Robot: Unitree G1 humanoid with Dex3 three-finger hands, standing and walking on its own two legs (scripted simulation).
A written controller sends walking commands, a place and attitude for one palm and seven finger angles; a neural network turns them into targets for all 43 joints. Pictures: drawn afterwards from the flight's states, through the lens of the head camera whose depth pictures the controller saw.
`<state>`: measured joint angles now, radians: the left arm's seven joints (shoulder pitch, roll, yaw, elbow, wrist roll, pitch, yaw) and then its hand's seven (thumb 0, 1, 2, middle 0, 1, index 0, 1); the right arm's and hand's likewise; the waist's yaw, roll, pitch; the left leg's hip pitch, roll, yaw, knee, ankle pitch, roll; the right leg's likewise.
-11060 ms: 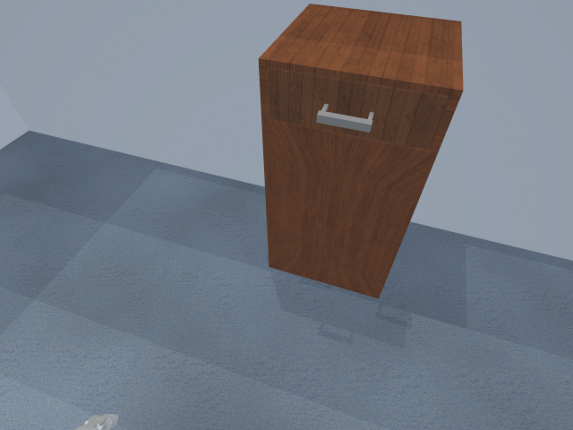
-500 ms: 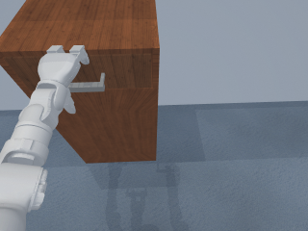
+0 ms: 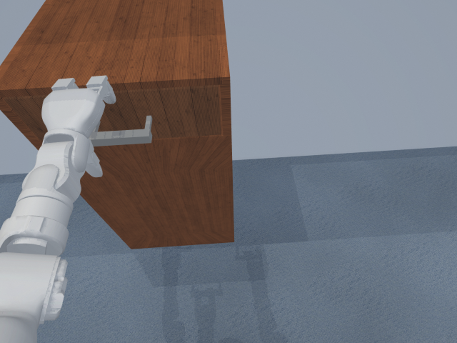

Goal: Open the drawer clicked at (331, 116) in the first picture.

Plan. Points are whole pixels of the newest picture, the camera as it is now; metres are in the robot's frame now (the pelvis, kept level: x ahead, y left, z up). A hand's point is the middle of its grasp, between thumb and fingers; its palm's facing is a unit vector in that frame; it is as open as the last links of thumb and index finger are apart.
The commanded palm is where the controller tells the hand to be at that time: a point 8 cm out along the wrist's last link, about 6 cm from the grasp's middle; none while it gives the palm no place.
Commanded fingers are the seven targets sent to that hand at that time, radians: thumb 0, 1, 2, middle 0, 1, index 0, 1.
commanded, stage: move the hooked fingers above the handle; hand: left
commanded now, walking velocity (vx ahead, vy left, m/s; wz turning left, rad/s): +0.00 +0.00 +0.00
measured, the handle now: (120, 130) +0.52 +0.24 +0.04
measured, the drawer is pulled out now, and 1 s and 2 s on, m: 0.00 0.00 0.00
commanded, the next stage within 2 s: lower the fingers behind the handle in 0.90 s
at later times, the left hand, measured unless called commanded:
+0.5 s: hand (118, 121) +0.48 +0.21 +0.11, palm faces +0.07 +0.01 -1.00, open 13.7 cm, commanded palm +0.44 +0.26 +0.15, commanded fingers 0.00 -0.50 0.30 -0.30 -1.20 -0.30 -1.20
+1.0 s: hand (122, 116) +0.49 +0.21 +0.11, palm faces +0.13 -0.02 -0.99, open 13.6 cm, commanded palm +0.45 +0.26 +0.15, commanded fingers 0.00 -0.50 0.30 -0.30 -1.20 -0.30 -1.20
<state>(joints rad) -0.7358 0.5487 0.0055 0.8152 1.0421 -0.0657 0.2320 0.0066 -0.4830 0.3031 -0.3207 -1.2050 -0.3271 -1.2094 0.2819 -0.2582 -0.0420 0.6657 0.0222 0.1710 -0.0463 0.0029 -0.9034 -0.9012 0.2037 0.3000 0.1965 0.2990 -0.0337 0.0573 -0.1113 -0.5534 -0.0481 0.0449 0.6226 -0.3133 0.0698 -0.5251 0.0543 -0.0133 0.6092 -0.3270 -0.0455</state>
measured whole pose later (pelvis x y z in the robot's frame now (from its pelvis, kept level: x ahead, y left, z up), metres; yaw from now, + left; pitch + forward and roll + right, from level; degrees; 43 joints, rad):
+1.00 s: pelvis +0.00 -0.01 +0.00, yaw +0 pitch +15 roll +0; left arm -0.82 0.51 -0.07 0.85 1.02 -0.06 0.25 0.00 -0.48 0.30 -0.42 -1.29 -0.35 -1.24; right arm 0.25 -0.28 -0.03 0.68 0.03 0.18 -0.05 0.00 -0.91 -0.90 0.20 0.30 0.19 0.30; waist -0.05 0.06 -0.12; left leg -0.57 -0.04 0.05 0.63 -0.32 0.06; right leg -0.54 0.06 -0.01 0.61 -0.33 -0.05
